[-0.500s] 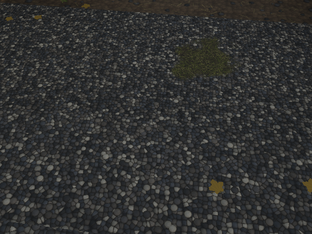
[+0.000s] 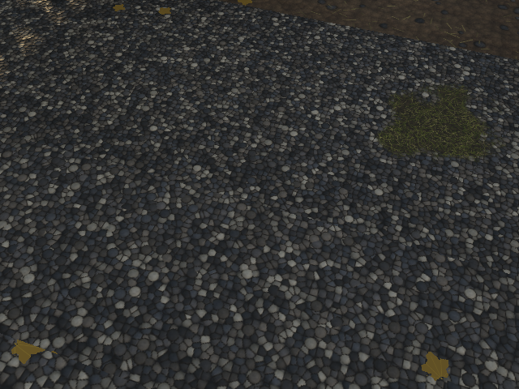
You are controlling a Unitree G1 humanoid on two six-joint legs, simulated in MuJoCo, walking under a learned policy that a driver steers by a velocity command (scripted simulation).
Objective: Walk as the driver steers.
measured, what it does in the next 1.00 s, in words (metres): steps to the right: right foot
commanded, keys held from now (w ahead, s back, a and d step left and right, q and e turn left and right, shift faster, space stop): no key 0.96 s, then w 0.04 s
